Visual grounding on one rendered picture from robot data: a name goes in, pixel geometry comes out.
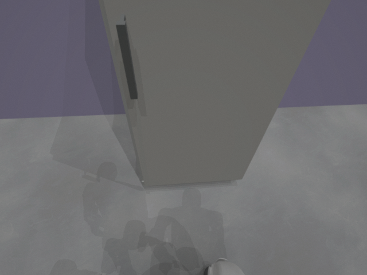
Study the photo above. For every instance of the fridge door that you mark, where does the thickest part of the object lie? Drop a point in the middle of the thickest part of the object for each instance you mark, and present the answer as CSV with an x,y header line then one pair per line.
x,y
210,75

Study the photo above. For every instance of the right robot thigh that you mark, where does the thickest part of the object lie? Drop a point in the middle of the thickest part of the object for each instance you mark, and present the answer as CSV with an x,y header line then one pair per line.
x,y
224,268

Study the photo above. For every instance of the right robot shin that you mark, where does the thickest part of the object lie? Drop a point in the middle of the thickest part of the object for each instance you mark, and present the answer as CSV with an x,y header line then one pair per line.
x,y
221,259

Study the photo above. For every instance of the handle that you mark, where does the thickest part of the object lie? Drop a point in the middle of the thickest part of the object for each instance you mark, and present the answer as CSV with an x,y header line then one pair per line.
x,y
126,55

